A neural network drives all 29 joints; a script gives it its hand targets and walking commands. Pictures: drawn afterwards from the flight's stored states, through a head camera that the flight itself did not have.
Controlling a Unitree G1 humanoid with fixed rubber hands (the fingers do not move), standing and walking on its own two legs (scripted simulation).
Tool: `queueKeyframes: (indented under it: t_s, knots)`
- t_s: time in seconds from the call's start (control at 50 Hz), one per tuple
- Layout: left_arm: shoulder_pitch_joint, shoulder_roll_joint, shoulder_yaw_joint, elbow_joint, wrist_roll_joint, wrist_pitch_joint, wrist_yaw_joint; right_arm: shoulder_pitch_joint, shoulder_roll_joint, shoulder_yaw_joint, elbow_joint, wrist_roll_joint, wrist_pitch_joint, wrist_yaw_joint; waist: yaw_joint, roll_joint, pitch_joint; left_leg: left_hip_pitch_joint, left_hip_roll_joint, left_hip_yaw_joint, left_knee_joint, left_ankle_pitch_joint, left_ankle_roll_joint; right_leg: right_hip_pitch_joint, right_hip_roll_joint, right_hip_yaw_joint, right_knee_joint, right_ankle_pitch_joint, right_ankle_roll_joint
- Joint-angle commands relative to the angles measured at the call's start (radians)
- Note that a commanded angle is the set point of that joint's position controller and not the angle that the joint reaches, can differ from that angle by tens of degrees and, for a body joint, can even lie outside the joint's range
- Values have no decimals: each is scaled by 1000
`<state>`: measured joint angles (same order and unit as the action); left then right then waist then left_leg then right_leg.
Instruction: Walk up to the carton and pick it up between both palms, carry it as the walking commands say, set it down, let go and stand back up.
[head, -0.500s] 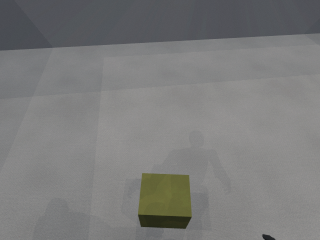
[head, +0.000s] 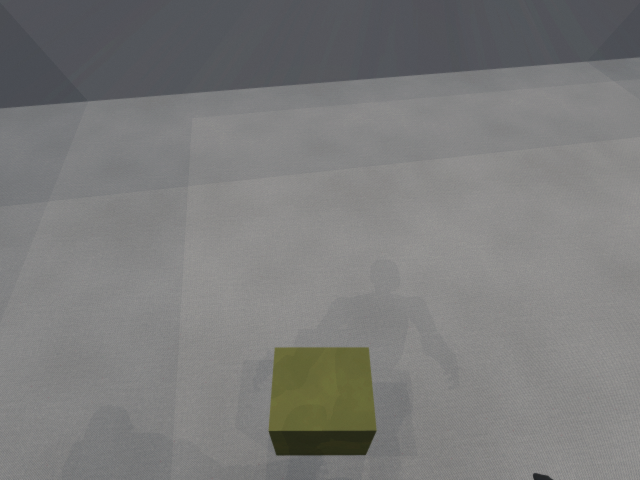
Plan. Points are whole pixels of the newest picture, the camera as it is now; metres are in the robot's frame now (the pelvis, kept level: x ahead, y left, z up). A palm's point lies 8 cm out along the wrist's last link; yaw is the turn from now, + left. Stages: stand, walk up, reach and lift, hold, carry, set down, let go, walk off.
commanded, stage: reach and lift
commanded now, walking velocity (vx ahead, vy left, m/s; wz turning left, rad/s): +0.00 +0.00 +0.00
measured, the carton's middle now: (321, 402) +0.44 -0.01 -0.65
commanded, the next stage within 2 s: none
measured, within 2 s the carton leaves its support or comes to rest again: neither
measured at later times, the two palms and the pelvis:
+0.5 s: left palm (127, 450) +0.21 +0.28 -0.14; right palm (504, 425) +0.24 -0.27 -0.14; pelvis +0.02 -0.02 -0.05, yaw +2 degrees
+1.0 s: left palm (182, 373) +0.34 +0.24 -0.19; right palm (462, 366) +0.34 -0.25 -0.18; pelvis -0.07 -0.02 -0.10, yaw +1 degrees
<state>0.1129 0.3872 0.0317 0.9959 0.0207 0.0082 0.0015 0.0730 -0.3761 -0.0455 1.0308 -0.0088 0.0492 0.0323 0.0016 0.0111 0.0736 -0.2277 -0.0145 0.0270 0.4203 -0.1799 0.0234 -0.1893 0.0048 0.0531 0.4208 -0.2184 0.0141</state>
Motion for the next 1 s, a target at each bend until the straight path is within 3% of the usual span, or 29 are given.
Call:
queueKeyframes:
  t_s: [0.0, 0.02, 0.04, 0.08, 0.12, 0.16, 0.18, 0.2, 0.22, 0.26, 0.3, 0.36, 0.38, 0.42, 0.46, 0.5, 0.52, 0.58, 0.66, 0.68, 0.7, 0.76, 0.8, 0.82, 0.86, 0.88, 0.9, 0.94, 0.98]
  knots:
    - [-200, 116, 142, -487, 25, 161, -49, -212, -160, -99, -496, -29, 109, 43, 71, -68, 9, -30, 11, 18, -16, -284, -25, -86, 37, -104, 38, -223, 3]
    - [-191, 132, 160, -527, 23, 192, -64, -188, -226, -135, -564, -54, 140, 52, 59, -68, -17, 17, 7, 38, -4, -287, -27, -136, 43, -124, 47, -278, 17]
    - [-152, 131, 182, -492, 32, 233, -70, -165, -221, -151, -551, -65, 177, 50, 63, -74, 4, 38, -9, 47, 13, -323, -39, -165, 33, -117, 35, -353, 5]
    - [-89, 122, 213, -500, 83, 309, -71, -105, -141, -157, -546, -80, 237, 49, 59, -9, 35, 62, -16, 45, 56, -269, -46, -164, 25, -109, 59, -312, -3]
    - [-35, 99, 223, -506, 92, 327, -81, -48, -113, -160, -553, -91, 260, 49, 41, -53, -40, 95, -16, 26, 90, -182, -47, -169, 29, -97, 70, -238, -6]
    - [-33, 87, 225, -527, 94, 315, -88, -27, -97, -182, -561, -100, 252, 40, 31, -28, -70, 105, -13, 17, 142, -37, -53, -190, 29, -85, 115, -93, -1]
    - [-65, 79, 238, -550, 94, 302, -88, -9, -75, -162, -517, -86, 249, 42, 27, 25, -96, 97, -12, 15, 166, 29, -56, -196, 25, -82, 138, -41, -2]
    - [-71, 86, 239, -566, 91, 288, -90, -42, -92, -170, -529, -87, 235, 40, 35, 24, -112, 68, -12, 4, 193, 84, -63, -198, 25, -75, 159, 1, 1]
    - [-102, 72, 214, -588, 64, 269, -93, -88, -81, -163, -554, -82, 220, 39, 11, -5, -161, 68, -6, -3, 215, 105, -56, -202, 26, -75, 183, 27, 3]
    - [-111, 89, 228, -595, 84, 246, -87, -65, -47, -165, -538, -67, 201, 32, -2, 48, -238, 68, -17, -16, 275, 230, -63, -243, 32, -82, 238, 138, 18]
    - [-155, 85, 205, -595, 65, 226, -96, -136, -50, -175, -567, -55, 181, 15, -4, 13, -284, 27, -10, -25, 317, 280, -72, -265, 29, -68, 278, 210, 31]
    - [-190, 101, 180, -554, 50, 201, -87, -131, -38, -170, -545, -50, 168, -10, -10, 13, -320, -48, -11, -30, 373, 279, -79, -281, 28, -67, 334, 229, 30]
    - [-215, 94, 180, -569, 41, 193, -83, -150, -44, -175, -557, -46, 159, -13, -10, 40, -344, -35, -11, -36, 396, 337, -82, -304, 29, -64, 359, 277, 36]
    - [-237, 105, 172, -546, 37, 185, -70, -195, -40, -172, -571, -37, 143, -21, -11, 6, -382, -85, -9, -61, 433, 397, -71, -360, 37, -66, 405, 317, 43]
    - [-251, 95, 166, -534, 22, 179, -76, -178, -25, -157, -553, -20, 142, -33, -13, 18, -476, -87, -15, -51, 466, 436, -75, -359, 32, -56, 438, 382, 34]
    - [-279, 116, 181, -490, 23, 178, -78, -220, -5, -138, -559, -6, 146, -43, -15, -23, -431, -210, -17, -38, 477, 320, -70, -368, 24, -47, 458, 366, 41]
    - [-288, 100, 165, -484, 7, 177, -78, -234, -4, -135, -566, -6, 147, -48, -9, -24, -453, -233, -24, -41, 490, 332, -67, -364, 24, -37, 467, 396, 38]
    - [-435, 125, 178, -477, -13, 190, -78, -404, -17, -153, -604, 7, 158, -61, -1, -40, -440, -320, -26, -35, 513, 190, -59, -424, 19, -40, 478, 242, 45]
    - [-579, 157, 214, -435, -23, 221, -84, -545, -5, -135, -605, 29, 191, -65, 15, -21, -491, -369, -32, -9, 531, 124, -42, -485, 13, -43, 480, 130, 50]
    - [-649, 170, 214, -443, -34, 227, -86, -582, -14, -139, -597, 29, 197, -65, -4, -56, -522, -394, -23, -13, 545, 87, -43, -513, 20, -44, 497, 100, 51]
    - [-686, 171, 222, -432, -33, 235, -89, -612, -8, -140, -593, 37, 207, -68, 3, -24, -550, -393, -30, -2, 550, 97, -42, -516, 22, -42, 492, 99, 49]
    - [-813, 173, 207, -382, -41, 252, -88, -748, -29, -171, -574, 27, 222, -69, -4, -37, -570, -444, -16, -12, 552, -1, -34, -593, 20, -56, 497, -19, 50]
    - [-898, 200, 230, -390, -29, 255, -80, -794, -29, -177, -511, 48, 231, -63, 22, 29, -620, -426, -13, -4, 551, -24, -39, -618, 19, -60, 501, -68, 43]
    - [-945, 166, 193, -384, -50, 259, -76, -827, -49, -190, -495, 56, 229, -56, -20, 37, -666, -426, -1, -13, 540, -22, -43, -674, 22, -77, 515, -56, 38]
    - [-1035, 165, 190, -344, -55, 262, -72, -929, -59, -194, -463, 56, 232, -56, -8, 26, -669, -423, 0, -12, 540, -70, -40, -717, 27, -85, 506, -132, 36]
    - [-1060, 143, 154, -333, -68, 262, -68, -929, -69, -206, -430, 56, 229, -50, -44, 44, -676, -411, 12, -17, 535, -48, -47, -744, 30, -90, 508, -94, 27]
    - [-1110, 151, 173, -326, -60, 259, -69, -979, -76, -218, -411, 51, 224, -53, -27, 40, -703, -437, 9, -19, 544, -74, -48, -766, 26, -90, 510, -130, 23]
    - [-1187, 165, 181, -323, -61, 247, -61, -1066, -127, -269, -420, 39, 207, -55, -43, 53, -795, -453, 13, -18, 553, -75, -53, -789, 32, -104, 526, -120, 23]
    - [-1222, 173, 208, -265, -55, 242, -54, -1106, -86, -242, -376, 68, 199, -55, -12, 57, -829, -457, 13, -7, 564, -101, -47, -825, 36, -99, 518, -165, 22]
